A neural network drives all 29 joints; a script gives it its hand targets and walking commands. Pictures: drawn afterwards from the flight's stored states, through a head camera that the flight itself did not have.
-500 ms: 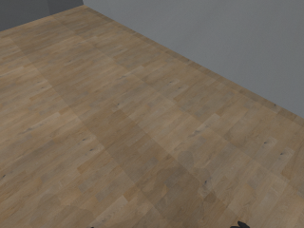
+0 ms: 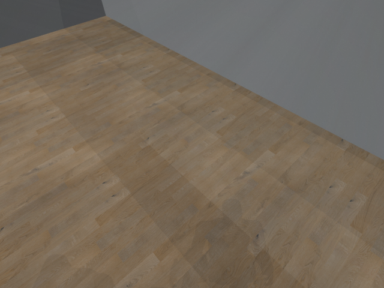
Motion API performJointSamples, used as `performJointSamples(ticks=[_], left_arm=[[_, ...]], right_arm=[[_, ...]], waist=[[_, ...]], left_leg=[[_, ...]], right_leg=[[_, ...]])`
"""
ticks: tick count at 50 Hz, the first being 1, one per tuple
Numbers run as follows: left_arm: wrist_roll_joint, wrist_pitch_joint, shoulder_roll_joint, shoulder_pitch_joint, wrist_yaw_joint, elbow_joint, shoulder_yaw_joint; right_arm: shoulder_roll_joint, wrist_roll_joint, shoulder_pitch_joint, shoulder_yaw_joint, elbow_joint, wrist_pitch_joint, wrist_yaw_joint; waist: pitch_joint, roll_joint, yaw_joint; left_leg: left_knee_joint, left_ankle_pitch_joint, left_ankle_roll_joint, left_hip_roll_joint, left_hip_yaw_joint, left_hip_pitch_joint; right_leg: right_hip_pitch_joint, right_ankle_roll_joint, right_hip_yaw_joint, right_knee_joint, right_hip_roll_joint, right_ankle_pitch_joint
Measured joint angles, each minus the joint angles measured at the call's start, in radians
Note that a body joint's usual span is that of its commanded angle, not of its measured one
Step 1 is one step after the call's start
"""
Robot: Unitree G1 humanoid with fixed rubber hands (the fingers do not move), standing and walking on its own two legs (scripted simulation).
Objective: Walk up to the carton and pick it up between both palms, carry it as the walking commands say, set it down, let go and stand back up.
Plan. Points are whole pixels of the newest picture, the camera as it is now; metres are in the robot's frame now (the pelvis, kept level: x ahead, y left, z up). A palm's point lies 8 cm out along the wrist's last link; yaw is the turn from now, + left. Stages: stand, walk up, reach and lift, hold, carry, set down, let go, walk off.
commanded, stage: stand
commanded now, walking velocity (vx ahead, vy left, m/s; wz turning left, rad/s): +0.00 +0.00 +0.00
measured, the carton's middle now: out of the picture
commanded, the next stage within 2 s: walk up in 1.12 s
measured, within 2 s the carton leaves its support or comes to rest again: neither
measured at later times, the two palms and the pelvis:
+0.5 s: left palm out of the picture -0.02 +0.22 -0.15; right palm out of the picture -0.04 -0.20 -0.14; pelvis -0.01 +0.01 +0.00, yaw +0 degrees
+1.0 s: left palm out of the picture -0.02 +0.20 -0.15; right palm out of the picture -0.02 -0.21 -0.15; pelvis +0.01 +0.00 +0.00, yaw +0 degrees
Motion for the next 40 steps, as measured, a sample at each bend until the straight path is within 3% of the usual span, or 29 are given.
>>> performJointSamples(ticks=[19, 40], left_arm=[[-0.001, 0.003, -0.011, 0.008, -0.002, 0.088, -0.017], [0.004, -0.012, -0.026, 0.026, 0.001, 0.152, -0.028]], right_arm=[[0.016, 0.003, 0.022, 0.017, 0.119, 0.003, 0.002], [0.033, 0.004, 0.013, 0.027, 0.156, -0.016, -0.001]], waist=[[0.020, -0.001, -0.010], [-0.005, 0.006, -0.012]], left_leg=[[-0.020, 0.032, 0.005, -0.004, 0.003, -0.020], [-0.044, 0.020, 0.009, -0.012, 0.000, 0.005]], right_leg=[[-0.018, 0.007, 0.004, -0.025, -0.004, 0.035], [0.006, 0.010, 0.000, -0.041, -0.012, 0.017]])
